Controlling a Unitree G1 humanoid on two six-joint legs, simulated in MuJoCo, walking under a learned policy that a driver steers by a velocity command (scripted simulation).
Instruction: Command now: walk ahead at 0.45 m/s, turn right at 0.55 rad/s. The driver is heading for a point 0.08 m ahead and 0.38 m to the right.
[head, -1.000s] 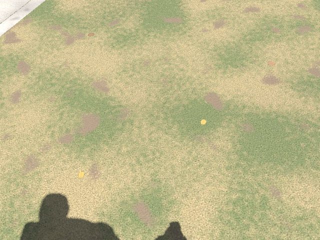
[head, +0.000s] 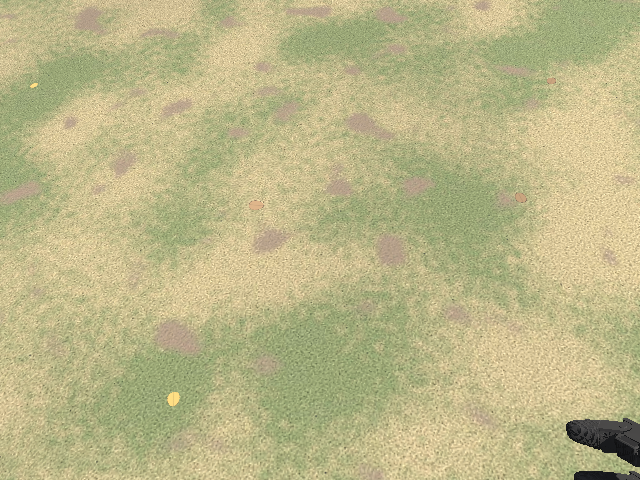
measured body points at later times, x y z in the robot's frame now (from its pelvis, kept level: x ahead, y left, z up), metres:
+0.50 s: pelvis +0.20 +0.02 -0.01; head +0.22 +0.01 +0.44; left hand +0.36 +0.27 -0.12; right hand +0.29 -0.24 -0.14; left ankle +0.27 +0.12 -0.75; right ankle +0.23 -0.12 -0.75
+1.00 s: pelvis +0.26 +0.00 -0.01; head +0.26 +0.00 +0.44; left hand +0.39 +0.24 -0.14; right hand +0.33 -0.27 -0.14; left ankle +0.27 +0.12 -0.75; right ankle +0.23 -0.13 -0.75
